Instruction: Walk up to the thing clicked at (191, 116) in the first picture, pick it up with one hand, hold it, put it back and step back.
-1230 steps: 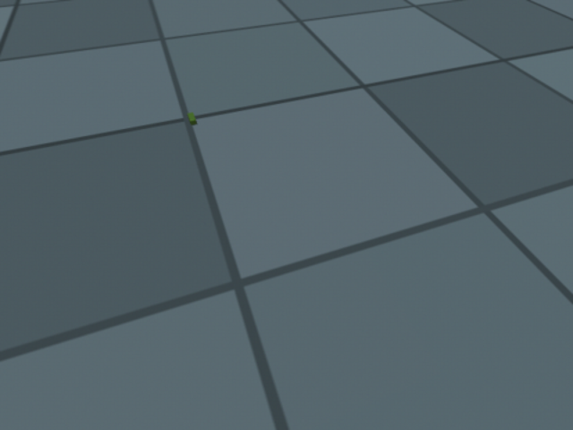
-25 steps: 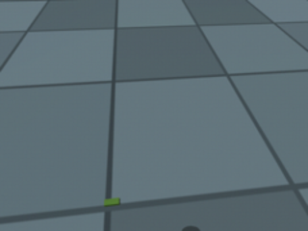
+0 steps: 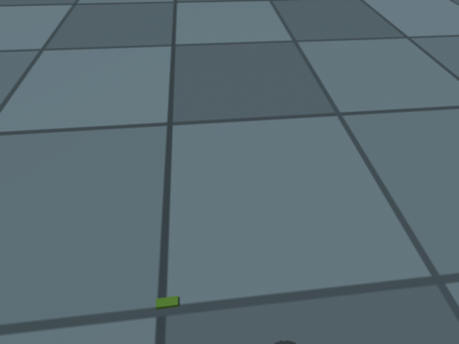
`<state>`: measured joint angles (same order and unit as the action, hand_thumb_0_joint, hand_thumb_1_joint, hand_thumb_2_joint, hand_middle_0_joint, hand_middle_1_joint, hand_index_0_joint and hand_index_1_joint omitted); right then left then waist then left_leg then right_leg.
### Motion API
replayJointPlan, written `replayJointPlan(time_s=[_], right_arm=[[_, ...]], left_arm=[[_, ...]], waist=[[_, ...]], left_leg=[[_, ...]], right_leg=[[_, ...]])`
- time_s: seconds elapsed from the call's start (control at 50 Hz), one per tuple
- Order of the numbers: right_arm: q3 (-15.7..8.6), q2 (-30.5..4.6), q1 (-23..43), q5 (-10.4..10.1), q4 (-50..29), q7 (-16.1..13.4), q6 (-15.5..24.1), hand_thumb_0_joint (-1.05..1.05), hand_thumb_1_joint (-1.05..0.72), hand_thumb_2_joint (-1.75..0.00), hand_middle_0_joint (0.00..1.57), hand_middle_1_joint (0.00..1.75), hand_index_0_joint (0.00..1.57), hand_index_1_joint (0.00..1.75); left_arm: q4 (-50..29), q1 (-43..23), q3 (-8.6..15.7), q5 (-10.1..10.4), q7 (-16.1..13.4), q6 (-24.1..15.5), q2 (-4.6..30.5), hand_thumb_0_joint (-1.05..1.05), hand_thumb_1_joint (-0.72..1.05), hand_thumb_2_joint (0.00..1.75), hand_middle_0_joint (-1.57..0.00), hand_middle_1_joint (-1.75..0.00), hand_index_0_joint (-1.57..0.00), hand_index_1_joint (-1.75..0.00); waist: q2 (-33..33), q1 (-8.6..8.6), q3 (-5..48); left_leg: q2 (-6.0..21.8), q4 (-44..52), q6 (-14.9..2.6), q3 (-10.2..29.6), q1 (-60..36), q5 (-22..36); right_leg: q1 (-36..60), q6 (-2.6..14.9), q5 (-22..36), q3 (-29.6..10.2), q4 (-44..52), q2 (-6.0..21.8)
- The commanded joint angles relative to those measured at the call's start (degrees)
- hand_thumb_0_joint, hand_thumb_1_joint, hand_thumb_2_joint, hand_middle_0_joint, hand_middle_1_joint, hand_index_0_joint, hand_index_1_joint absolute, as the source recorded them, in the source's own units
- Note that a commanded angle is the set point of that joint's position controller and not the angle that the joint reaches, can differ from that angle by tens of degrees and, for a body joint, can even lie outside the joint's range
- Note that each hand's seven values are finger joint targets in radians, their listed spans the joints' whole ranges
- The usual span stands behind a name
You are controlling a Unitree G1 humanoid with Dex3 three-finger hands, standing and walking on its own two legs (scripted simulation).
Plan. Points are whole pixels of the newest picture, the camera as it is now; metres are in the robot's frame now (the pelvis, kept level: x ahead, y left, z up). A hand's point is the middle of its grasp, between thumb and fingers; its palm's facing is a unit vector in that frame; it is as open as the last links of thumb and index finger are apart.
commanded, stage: stand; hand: left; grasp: from above
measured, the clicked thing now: (167, 302) +0.43 +0.26 -0.77
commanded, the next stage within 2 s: rise first in 0.28 s
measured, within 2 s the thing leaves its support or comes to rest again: neither
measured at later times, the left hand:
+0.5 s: hand out of the picture +0.10 +0.25 -0.16, palm faces +0.04 -0.94 -0.33, open 7.6 cm
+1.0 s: hand out of the picture +0.12 +0.27 -0.22, palm faces -0.10 -0.90 -0.43, open 13.1 cm
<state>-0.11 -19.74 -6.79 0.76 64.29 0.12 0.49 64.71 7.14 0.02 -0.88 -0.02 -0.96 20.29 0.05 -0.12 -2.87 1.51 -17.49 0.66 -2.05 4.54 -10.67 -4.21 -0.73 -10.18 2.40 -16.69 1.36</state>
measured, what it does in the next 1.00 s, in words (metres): lowers itself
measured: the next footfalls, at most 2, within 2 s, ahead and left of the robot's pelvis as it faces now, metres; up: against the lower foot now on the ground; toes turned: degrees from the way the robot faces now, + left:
none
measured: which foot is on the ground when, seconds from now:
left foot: down 0.00-1.00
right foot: down 0.00-1.00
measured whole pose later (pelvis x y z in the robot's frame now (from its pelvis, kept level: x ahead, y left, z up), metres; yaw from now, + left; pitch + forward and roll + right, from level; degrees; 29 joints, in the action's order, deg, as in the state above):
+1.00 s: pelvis -0.02 +0.00 -0.07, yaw +0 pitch +14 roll -2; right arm -2.2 -13.8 -12.8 -0.5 35.3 -1.7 6.3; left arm 37.2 9.4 9.0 -11.6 0.3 8.9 19.0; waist 0.4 -1.7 4.3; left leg 2.7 -57.8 0.3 -0.2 44.7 -27.4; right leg -43.3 -0.6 -26.2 2.8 -55.4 1.5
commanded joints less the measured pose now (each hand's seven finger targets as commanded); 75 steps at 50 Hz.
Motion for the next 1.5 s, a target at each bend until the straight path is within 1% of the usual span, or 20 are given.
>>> replayJointPlan(time_s=[0.0, 0.34, 0.36, 0.38, 0.4, 0.42, 0.44, 0.48, 0.54, 0.58, 0.62, 0.68, 0.76, 0.8, 0.94, 1.08, 1.2, 1.26, 1.38, 1.48], right_arm=[[-2.12, -12.21, 2.23, -0.14, -3.34, -0.61, 1.29, 0.0, -0.9, -0.9, 0.2, 0.3, 0.2, 0.3], [-2.12, -12.35, 2.0, -0.1, -3.07, -0.46, 1.2, 0.0, -0.9, -0.9, 0.2, 0.3, 0.2, 0.3], [-2.3, -12.62, 2.11, -0.08, -3.38, -0.48, 1.22, 0.0, -0.9, -0.9, 0.2, 0.3, 0.2, 0.3], [0.72, -3.29, 1.64, -4.25, -19.88, -1.79, 4.01, 0.0, -0.98, -0.92, 0.2, 0.3, 0.2, 0.3], [0.35, -4.62, -1.44, -4.2, -16.1, -2.39, 3.9, 0.0, -0.94, -0.91, 0.2, 0.3, 0.2, 0.3], [-0.84, -6.6, -4.3, -4.53, -16.39, -3.06, 3.1, 0.0, -0.92, -0.9, 0.2, 0.3, 0.2, 0.3], [-1.6, -6.61, -4.81, -4.12, -17.2, -3.09, 2.7, 0.0, -0.9, -0.9, 0.2, 0.3, 0.2, 0.3], [-3.12, -6.47, -5.98, -2.99, -20.04, -3.31, 3.2, 0.0, -0.93, -0.9, 0.2, 0.3, 0.2, 0.3], [-4.51, -5.32, -8.3, -1.86, -23.39, -2.3, 3.58, 0.0, -0.92, -0.9, 0.2, 0.3, 0.2, 0.3], [-4.76, -5.03, -7.37, -2.31, -26.72, -2.2, 3.87, 0.0, -0.91, -0.9, 0.2, 0.3, 0.2, 0.3], [-4.65, -4.58, -6.65, -2.64, -29.02, -1.73, 3.71, 0.0, -0.89, -0.89, 0.2, 0.3, 0.2, 0.3], [-4.5, -4.12, -5.05, -2.56, -31.68, -1.61, 4.41, 0.0, -0.89, -0.89, 0.2, 0.3, 0.2, 0.3], [-4.73, -3.41, -6.82, -1.97, -33.12, -1.54, 6.08, 0.0, -0.89, -0.89, 0.2, 0.3, 0.2, 0.3], [-5.14, -3.22, -7.03, -1.84, -34.27, -1.63, 6.96, 0.0, -0.88, -0.89, 0.2, 0.3, 0.2, 0.3], [-5.44, -3.13, -6.78, -1.44, -36.31, -2.51, 8.81, 0.0, -0.91, -0.9, 0.2, 0.3, 0.2, 0.3], [-4.88, -2.37, -5.54, -1.06, -38.43, -2.88, 10.45, 0.0, -0.92, -0.9, 0.2, 0.3, 0.2, 0.3], [-4.97, -2.3, -5.7, -0.92, -39.46, -2.59, 11.43, 0.0, -0.94, -0.91, 0.2, 0.3, 0.2, 0.3], [-4.83, -2.23, -4.54, -1.0, -40.28, -2.32, 11.76, 0.0, -0.94, -0.91, 0.2, 0.3, 0.2, 0.3], [-4.93, -3.09, -3.77, -0.99, -38.81, -1.57, 13.35, 0.0, -0.92, -0.9, 0.2, 0.3, 0.2, 0.3], [-5.77, -4.83, -2.7, -1.09, -36.43, -0.46, 14.66, 0.0, -0.91, -0.9, 0.2, 0.3, 0.2, 0.3]], left_arm=[[-3.32, -1.68, 2.29, 0.14, -0.5, -0.91, 12.0, 0.0, 0.9, 0.9, -0.2, -0.3, -0.2, -0.3], [-3.15, -1.38, 2.23, 0.2, -0.49, -0.96, 12.08, 0.0, 0.9, 0.9, -0.2, -0.3, -0.2, -0.3], [-3.3, -1.65, 2.31, 0.11, -0.58, -1.04, 12.21, 0.0, 0.82, 0.91, -0.2, -0.35, -0.19, -0.37], [-23.41, -21.76, 2.59, 3.52, -1.52, -6.44, 3.16, 0.0, 0.74, 0.95, -0.28, -0.41, -0.24, -0.45], [-19.93, -28.55, 3.25, 3.36, -1.88, -6.04, 5.18, 0.0, 0.66, 0.93, -0.26, -0.49, -0.22, -0.53], [-10.25, -17.52, 6.01, 2.3, -2.05, -3.74, 9.68, 0.0, 0.58, 0.89, -0.25, -0.57, -0.23, -0.61], [-5.59, -13.98, 7.45, 1.05, -1.36, -2.41, 11.47, 0.0, 0.5, 0.89, -0.23, -0.65, -0.22, -0.66], [-7.34, -17.74, 10.18, -1.32, -0.11, -2.8, 14.88, 0.0, 0.34, 0.86, -0.22, -0.78, -0.23, -0.77], [-4.78, -5.07, 11.17, -4.96, 1.36, -0.48, 11.07, 0.0, 0.1, 0.85, -0.2, -0.9, -0.22, -0.87], [-10.44, -5.34, 11.87, -6.02, 0.95, 1.12, 11.55, 0.0, -0.06, 0.88, -0.2, -0.91, -0.21, -0.9], [-11.89, -3.39, 10.92, -6.8, 0.65, 4.11, 9.1, 0.0, -0.22, 0.88, -0.2, -0.92, -0.2, -0.91], [-16.68, -5.73, 11.76, -8.22, -0.04, 6.63, 10.94, 0.0, -0.43, 0.88, -0.22, -0.92, -0.21, -0.93], [-20.85, -4.41, 12.02, -9.09, -0.59, 7.15, 9.3, 0.0, -0.43, 0.86, -0.24, -0.9, -0.23, -0.91], [-26.79, -4.38, 13.06, -9.77, -0.71, 6.7, 10.58, 0.0, -0.43, 0.87, -0.25, -0.89, -0.24, -0.91], [-36.81, 1.61, 12.66, -11.07, -0.18, 9.2, 10.01, 0.0, -0.42, 0.83, -0.29, -0.86, -0.28, -0.88], [-42.7, 6.58, 11.75, -12.72, -0.39, 11.53, 8.85, 0.0, -0.35, 0.76, -0.35, -0.82, -0.34, -0.83], [-46.8, 10.38, 12.36, -14.22, -0.71, 12.51, 9.54, 0.0, -0.35, 0.75, -0.34, -0.84, -0.34, -0.84], [-48.19, 8.94, 12.17, -14.81, -0.84, 12.38, 9.75, 0.0, -0.35, 0.75, -0.33, -0.85, -0.33, -0.85], [-42.3, 0.31, 11.46, -20.19, -1.24, 7.76, 11.43, 0.0, -0.37, 0.77, -0.31, -0.86, -0.31, -0.87], [-37.66, -7.7, 12.22, -27.42, -2.15, 1.14, 15.33, 0.0, -0.33, 0.77, -0.31, -0.86, -0.31, -0.86]], waist=[[-0.59, 0.21, 3.5], [-0.74, 0.13, 2.6], [-0.62, 0.04, 3.65], [-1.02, -6.65, -1.21], [0.4, -5.28, 1.23], [0.52, -3.58, 0.66], [1.92, -2.91, 2.93], [1.41, -1.31, 10.29], [-1.54, 1.13, 15.18], [-3.87, 1.78, 17.15], [-2.05, 0.74, 15.15], [-1.58, 0.38, 14.91], [-1.28, -0.86, 15.41], [-3.33, -0.2, 18.63], [-4.24, -1.57, 21.58], [-4.91, -1.74, 21.79], [-5.21, -1.04, 25.46], [-5.1, -1.51, 24.79], [-4.23, -2.55, 24.79], [-6.08, -1.91, 31.03]], left_leg=[[6.76, 2.54, -2.0, 5.33, 0.42, 8.76], [6.57, 3.04, -1.78, 5.74, 0.87, 6.36], [6.89, 2.53, -2.04, 5.72, 0.37, 6.8], [-1.53, -1.13, -1.47, -1.18, 7.42, -0.81], [-1.61, -2.5, -1.57, -0.82, 7.31, -1.39], [-1.44, -3.28, -1.4, -0.96, 8.67, -1.65], [-1.94, -5.92, -1.59, -0.86, 10.6, -1.05], [-1.92, -10.29, -1.55, -0.43, 12.07, 1.61], [-2.69, -15.26, -0.96, -0.43, 16.33, 4.93], [-2.53, -15.02, -0.44, -0.22, 16.04, 6.12], [-2.14, -15.96, -0.6, 0.34, 18.56, 5.26], [-1.86, -19.5, -0.71, 0.46, 21.71, 2.79], [-1.63, -25.74, -0.93, 0.64, 27.01, -0.39], [-1.29, -27.69, -0.76, 1.09, 27.63, -0.48], [-0.48, -33.63, -0.66, 2.31, 31.1, 1.44], [-0.26, -37.43, -0.66, 2.93, 35.81, -1.74], [-0.23, -42.0, -0.64, 3.46, 38.21, 2.81], [-0.38, -43.87, -0.78, 3.71, 41.49, -0.97], [-0.8, -51.99, -1.14, 3.77, 52.1, -8.37], [-0.8, -59.67, -0.68, 4.78, 58.53, -10.31]], right_leg=[[0.07, 1.79, 9.96, -5.71, 2.23, 7.38], [-1.35, 1.57, 6.76, -5.79, 2.93, 7.07], [-0.54, 1.72, 7.29, -5.81, 2.49, 7.32], [-13.86, 1.07, 1.91, -1.35, -1.82, -1.1], [-11.67, 1.07, 0.63, -0.65, -2.51, -0.97], [-11.84, 1.52, -1.0, -0.09, -3.27, -1.45], [-12.61, 1.63, -1.25, -0.03, -4.99, -1.28], [-12.85, 1.58, 2.17, -0.46, -10.06, -1.0], [-13.59, 2.06, 4.92, -0.73, -15.27, -0.85], [-13.22, 2.42, 5.2, -0.4, -15.65, -1.27], [-15.25, 2.38, 3.94, 0.04, -15.94, -1.74], [-19.19, 2.12, 0.62, 0.31, -18.77, -1.81], [-26.3, 1.72, -2.35, 0.03, -24.77, -1.77], [-27.93, 1.96, -2.8, -0.04, -27.48, -1.66], [-33.92, 1.87, -1.82, -0.1, -33.5, -1.61], [-38.78, 2.01, -5.03, 0.1, -37.61, -1.67], [-41.5, 2.08, -2.31, 0.37, -42.2, -1.63], [-44.66, 2.12, -5.03, 0.22, -44.09, -1.65], [-55.37, 2.21, -10.23, -0.51, -52.26, -1.46], [-66.1, 2.5, -12.38, -1.03, -62.46, -1.2]])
